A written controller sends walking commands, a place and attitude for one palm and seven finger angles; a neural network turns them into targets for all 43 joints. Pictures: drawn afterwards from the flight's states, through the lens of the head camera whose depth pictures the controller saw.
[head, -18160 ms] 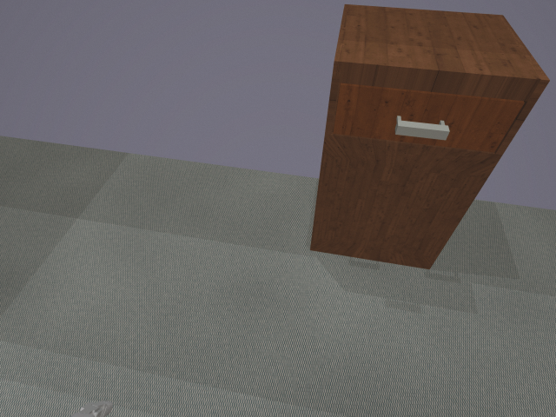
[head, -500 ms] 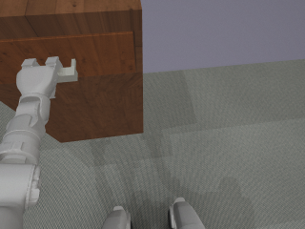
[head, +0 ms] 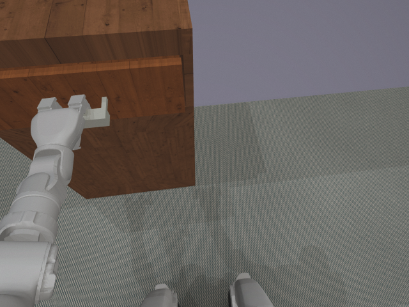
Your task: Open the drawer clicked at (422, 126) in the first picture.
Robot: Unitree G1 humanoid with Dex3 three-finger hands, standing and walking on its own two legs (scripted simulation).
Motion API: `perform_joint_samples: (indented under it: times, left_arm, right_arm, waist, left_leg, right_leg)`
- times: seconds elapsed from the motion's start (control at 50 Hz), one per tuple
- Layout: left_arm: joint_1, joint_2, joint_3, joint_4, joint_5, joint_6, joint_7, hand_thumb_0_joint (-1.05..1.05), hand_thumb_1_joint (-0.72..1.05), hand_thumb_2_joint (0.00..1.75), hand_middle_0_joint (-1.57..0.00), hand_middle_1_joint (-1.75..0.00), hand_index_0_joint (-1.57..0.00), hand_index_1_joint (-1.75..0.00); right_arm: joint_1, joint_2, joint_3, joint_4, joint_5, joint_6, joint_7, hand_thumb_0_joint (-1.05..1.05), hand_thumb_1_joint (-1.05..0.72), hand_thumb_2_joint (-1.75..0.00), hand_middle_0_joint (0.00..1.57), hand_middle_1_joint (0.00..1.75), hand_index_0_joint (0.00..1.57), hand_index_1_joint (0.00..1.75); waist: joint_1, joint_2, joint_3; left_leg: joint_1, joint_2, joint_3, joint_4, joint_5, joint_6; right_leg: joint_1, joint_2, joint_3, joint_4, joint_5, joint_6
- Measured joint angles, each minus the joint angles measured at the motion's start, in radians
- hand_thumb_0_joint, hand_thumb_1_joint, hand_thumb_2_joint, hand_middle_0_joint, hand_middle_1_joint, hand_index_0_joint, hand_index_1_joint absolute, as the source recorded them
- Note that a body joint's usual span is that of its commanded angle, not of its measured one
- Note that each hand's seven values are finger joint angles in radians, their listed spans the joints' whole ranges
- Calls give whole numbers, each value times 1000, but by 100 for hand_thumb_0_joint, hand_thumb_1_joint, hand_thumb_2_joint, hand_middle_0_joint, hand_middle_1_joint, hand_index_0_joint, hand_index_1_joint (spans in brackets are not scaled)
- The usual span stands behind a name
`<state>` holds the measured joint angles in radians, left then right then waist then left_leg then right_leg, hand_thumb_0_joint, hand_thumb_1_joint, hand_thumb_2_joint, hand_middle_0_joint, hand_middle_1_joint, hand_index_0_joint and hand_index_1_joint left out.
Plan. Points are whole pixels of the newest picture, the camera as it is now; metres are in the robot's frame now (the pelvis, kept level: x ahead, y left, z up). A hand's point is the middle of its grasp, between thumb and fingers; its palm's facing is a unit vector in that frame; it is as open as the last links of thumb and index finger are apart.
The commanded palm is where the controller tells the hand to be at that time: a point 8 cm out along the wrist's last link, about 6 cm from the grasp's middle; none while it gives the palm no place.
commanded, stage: pull the drawer open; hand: left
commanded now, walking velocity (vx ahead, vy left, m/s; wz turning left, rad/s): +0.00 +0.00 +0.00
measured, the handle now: (76, 111) +0.52 +0.26 +0.00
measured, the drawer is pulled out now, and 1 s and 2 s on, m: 0.02 0.14 0.27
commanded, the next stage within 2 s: none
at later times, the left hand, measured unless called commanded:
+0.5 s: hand (69, 168) +0.39 +0.26 -0.01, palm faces -0.04 -0.02 -1.00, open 6.6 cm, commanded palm +0.35 +0.26 +0.04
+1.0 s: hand (67, 195) +0.34 +0.25 -0.01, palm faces -0.04 -0.03 -1.00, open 6.5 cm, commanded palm +0.29 +0.26 +0.04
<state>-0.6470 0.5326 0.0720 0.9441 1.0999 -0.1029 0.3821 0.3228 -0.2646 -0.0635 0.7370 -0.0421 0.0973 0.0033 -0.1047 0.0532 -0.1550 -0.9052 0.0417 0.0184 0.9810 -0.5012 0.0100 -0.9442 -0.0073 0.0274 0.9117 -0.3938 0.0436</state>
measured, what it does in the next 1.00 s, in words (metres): stands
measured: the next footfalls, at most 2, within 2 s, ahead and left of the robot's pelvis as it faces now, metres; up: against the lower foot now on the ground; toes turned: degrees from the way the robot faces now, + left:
none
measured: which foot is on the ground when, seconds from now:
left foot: down 0.00-1.00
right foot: down 0.00-1.00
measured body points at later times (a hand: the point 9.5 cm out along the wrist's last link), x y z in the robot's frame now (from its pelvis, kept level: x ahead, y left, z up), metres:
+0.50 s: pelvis +0.01 +0.00 +0.01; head +0.11 -0.01 +0.45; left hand +0.39 +0.26 +0.04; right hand +0.10 -0.28 -0.12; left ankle -0.03 +0.11 -0.68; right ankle +0.01 -0.15 -0.68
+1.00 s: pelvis +0.00 -0.01 +0.02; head +0.08 -0.02 +0.46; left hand +0.33 +0.25 +0.04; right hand +0.12 -0.28 -0.11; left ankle -0.03 +0.11 -0.68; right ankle +0.01 -0.15 -0.68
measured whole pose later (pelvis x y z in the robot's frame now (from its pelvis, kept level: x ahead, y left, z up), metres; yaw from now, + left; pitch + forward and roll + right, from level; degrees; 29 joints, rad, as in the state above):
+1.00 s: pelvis +0.00 -0.01 +0.02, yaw +0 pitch +17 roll -1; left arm -0.17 0.40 0.02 0.56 1.09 -0.05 0.45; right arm 0.21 -0.25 -0.06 0.69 -0.03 0.07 -0.03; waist -0.03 0.04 -0.14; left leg -0.71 0.04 0.02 0.89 -0.48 0.00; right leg -0.76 -0.01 0.03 0.86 -0.39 0.03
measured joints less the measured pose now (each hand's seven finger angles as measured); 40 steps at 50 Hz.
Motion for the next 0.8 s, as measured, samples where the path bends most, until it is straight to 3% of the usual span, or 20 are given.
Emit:
perform_joint_samples:
  times: [0.44,0.8]
  left_arm:
    - [239,-91,-52,-196,-3,32,52,0,64,79,-25,-129,-29,-130]
    - [401,-122,-57,-322,-6,46,71,1,63,80,-26,-129,-31,-130]
  right_arm:
    - [-78,9,-8,-38,13,-2,-10,1,-90,-90,20,30,20,30]
    - [-101,14,-2,-40,15,-18,-29,1,-90,-90,20,30,20,30]
  waist:
    - [54,-6,4]
    - [70,-7,14]
  left_leg:
    - [124,-6,-8,-70,13,-6]
    - [178,-7,-2,-87,21,-11]
  right_leg:
    - [122,-7,-10,-56,0,-6]
    - [168,-7,-4,-58,2,-10]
